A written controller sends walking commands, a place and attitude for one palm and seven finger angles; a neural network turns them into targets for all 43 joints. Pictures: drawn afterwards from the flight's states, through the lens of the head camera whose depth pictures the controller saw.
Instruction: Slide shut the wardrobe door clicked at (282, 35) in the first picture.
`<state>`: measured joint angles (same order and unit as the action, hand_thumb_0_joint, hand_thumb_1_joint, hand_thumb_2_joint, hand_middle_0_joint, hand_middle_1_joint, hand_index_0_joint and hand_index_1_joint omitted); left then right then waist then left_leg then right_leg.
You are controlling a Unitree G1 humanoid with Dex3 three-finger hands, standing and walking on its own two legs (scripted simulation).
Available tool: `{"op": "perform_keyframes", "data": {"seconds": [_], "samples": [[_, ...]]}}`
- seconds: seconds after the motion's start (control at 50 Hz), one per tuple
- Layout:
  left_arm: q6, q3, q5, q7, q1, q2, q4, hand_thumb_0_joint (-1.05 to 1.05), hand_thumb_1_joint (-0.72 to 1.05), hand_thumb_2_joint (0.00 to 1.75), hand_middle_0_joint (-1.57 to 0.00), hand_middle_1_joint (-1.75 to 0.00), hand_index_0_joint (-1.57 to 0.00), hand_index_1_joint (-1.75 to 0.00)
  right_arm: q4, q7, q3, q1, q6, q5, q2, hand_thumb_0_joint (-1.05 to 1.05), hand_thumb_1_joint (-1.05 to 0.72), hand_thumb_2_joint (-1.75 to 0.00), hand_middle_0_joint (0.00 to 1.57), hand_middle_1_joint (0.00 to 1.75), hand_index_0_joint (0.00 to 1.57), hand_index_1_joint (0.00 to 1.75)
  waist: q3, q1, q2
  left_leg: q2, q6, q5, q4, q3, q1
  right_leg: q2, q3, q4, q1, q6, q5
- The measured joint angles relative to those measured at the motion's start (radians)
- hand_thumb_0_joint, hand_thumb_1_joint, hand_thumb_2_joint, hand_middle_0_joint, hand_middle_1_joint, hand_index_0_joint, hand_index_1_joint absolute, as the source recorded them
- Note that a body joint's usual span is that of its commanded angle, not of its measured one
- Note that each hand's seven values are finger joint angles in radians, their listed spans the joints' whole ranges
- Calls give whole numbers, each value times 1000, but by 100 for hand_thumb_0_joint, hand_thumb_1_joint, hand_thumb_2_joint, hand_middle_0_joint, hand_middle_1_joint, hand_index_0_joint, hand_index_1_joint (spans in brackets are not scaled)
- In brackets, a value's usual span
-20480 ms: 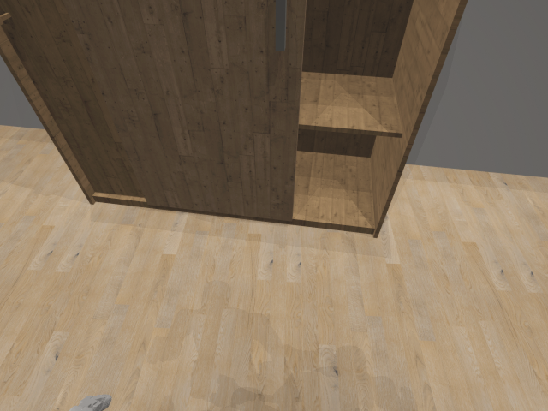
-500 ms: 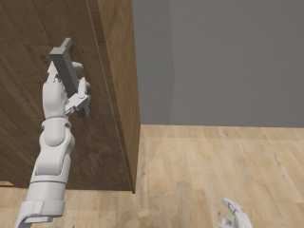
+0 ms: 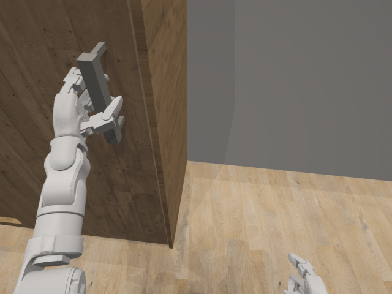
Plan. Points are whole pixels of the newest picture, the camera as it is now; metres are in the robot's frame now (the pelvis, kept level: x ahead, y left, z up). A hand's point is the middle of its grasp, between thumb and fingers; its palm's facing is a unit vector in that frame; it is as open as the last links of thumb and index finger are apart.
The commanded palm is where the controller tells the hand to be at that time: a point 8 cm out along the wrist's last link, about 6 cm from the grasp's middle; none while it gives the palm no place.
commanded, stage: loosen the grip on the handle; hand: left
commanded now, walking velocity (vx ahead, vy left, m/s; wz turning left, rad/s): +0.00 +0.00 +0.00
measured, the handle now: (107, 97) +0.42 +0.21 +0.19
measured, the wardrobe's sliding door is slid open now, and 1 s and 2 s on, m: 0.00 0.00 0.00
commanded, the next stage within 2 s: slip the hand off the handle in 0.44 s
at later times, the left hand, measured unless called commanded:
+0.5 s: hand (110, 110) +0.39 +0.20 +0.19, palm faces +0.24 -0.97 -0.08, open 14.4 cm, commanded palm +0.34 +0.24 +0.18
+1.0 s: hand (76, 112) +0.37 +0.25 +0.19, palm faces +0.26 -0.96 -0.09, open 14.7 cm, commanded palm +0.34 +0.30 +0.18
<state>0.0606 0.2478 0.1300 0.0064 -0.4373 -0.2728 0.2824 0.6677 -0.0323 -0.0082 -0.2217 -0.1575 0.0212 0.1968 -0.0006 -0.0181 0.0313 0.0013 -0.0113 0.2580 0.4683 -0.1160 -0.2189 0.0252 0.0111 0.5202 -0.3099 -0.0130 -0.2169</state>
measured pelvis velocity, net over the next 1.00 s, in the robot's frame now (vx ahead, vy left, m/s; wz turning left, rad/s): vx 0.01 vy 0.01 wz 0.01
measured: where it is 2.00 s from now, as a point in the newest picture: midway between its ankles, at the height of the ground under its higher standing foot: outside the picture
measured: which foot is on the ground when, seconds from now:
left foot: down 0.00-1.00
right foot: down 0.00-1.00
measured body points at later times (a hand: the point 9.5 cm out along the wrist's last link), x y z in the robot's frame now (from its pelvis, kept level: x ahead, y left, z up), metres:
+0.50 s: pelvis -0.01 -0.02 -0.01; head +0.01 -0.03 +0.44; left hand +0.37 +0.25 +0.19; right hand +0.10 -0.29 -0.12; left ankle -0.01 +0.10 -0.74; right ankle +0.03 -0.12 -0.74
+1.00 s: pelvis +0.01 +0.01 -0.01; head +0.01 +0.01 +0.44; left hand +0.35 +0.30 +0.20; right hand +0.16 -0.22 -0.11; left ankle -0.01 +0.10 -0.74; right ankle +0.03 -0.12 -0.74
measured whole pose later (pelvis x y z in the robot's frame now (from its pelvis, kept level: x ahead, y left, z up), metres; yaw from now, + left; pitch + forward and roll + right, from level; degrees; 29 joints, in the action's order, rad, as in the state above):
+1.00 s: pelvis +0.01 +0.01 -0.01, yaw +1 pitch +3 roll -1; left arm 0.18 0.30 0.15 0.07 -0.43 -0.35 0.35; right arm 0.67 -0.07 -0.05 -0.27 -0.15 0.03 0.22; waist 0.05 -0.04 -0.01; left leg -0.03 -0.04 0.33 0.60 -0.02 -0.32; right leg 0.01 0.03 0.57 -0.37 0.01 -0.26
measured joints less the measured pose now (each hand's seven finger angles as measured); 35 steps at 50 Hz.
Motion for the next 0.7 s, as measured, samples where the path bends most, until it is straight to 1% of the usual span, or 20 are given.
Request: {"op": "perform_keyframes", "data": {"seconds": [0.02, 0.04, 0.08, 0.14, 0.22, 0.26, 0.3, 0.34, 0.38, 0.5, 0.6, 0.7], "samples": [[17, 11, 0, -16, 4, 4, 16, -11, 39, 68, -45, -141, -35, -139, 2, 3, -2, -6, -11, 0, 7, 1, -91, -90, 20, 30, 20, 30, 11, 1, -9, 3, -1, 6, 16, 4, -12, -2, 4, 0, -3, 7, -9], [29, 14, -9, -36, -3, 2, 42, -9, 35, 66, -45, -141, -35, -138, 6, 7, -5, -8, -17, 1, 14, 1, -91, -90, 20, 30, 20, 30, 16, 5, -20, 9, 0, 11, 32, 10, -23, -7, 10, 6, -9, 6, -9], [57, 14, -32, -68, -33, -9, 112, -7, 25, 61, -45, -141, -32, -134, 14, 12, -11, -14, -21, 7, 23, 1, -91, -90, 20, 30, 20, 30, 26, 16, -28, 17, 5, 13, 54, 24, -48, -12, 24, 24, -28, -4, -6], [105, 19, -52, -82, -77, -35, 200, -4, 3, 50, -45, -140, -29, -132, 22, 7, -15, -30, -25, 17, 33, 1, -91, -90, 20, 30, 20, 30, 30, 25, -29, 26, 13, 10, 79, 41, -83, -19, 42, 43, -55, -19, -7], [166, 13, -58, -46, -126, -82, 294, -2, -23, 36, -43, -137, -28, -130, 41, -1, -5, -50, -24, 26, 53, 1, -91, -90, 20, 30, 20, 30, 26, 33, -38, 39, 12, 16, 111, 67, -123, -35, 60, 47, -77, -29, -3], [192, 4, -46, -18, -149, -97, 328, -2, -33, 31, -41, -135, -29, -130, 56, -1, 6, -55, -16, 29, 63, 1, -91, -90, 20, 30, 20, 30, 22, 33, -44, 39, 14, 20, 125, 84, -140, -44, 63, 47, -87, -32, -1], [204, 13, -29, 3, -163, -104, 339, -2, -40, 28, -39, -133, -30, -129, 69, 0, 16, -53, -3, 31, 73, 1, -91, -90, 20, 30, 20, 30, 20, 33, -48, 37, 15, 24, 137, 97, -152, -53, 59, 47, -96, -33, 2], [211, 33, -18, 11, -175, -109, 351, -1, -45, 25, -37, -130, -31, -127, 80, 2, 26, -47, 11, 31, 82, 1, -91, -90, 20, 29, 20, 30, 22, 34, -53, 31, 17, 31, 147, 111, -162, -62, 52, 48, -106, -31, 5], [218, 47, -7, 18, -164, -110, 341, -1, -49, 23, -40, -132, -30, -125, 82, 5, 37, -47, 24, 31, 88, 1, -91, -90, 20, 29, 20, 30, 26, 31, -56, 25, 18, 36, 153, 116, -167, -66, 42, 51, -113, -30, 5], [227, 43, 13, 13, -72, -77, 209, -2, -54, 21, -41, -128, -28, -119, 50, 4, 36, -48, 35, 25, 86, 1, -91, -90, 20, 29, 20, 30, 27, 24, -52, 13, 9, 48, 142, 95, -148, -55, 19, 57, -107, -23, -9], [208, 17, 12, 12, -18, -46, 106, -2, -55, 20, -41, -126, -27, -117, 13, -10, 9, -42, 18, 14, 63, 1, -91, -90, 20, 29, 20, 30, 27, 13, -40, -4, -8, 56, 124, 87, -123, -39, 9, 52, -88, -7, -22], [155, 0, 6, 22, 11, -36, 44, -2, -56, 20, -43, -126, -26, -116, -18, -16, -17, -32, 7, 4, 34, 1, -91, -90, 20, 29, 20, 30, 41, 4, -39, -16, -18, 65, 117, 81, -107, -29, 2, 49, -74, 6, -32]]}}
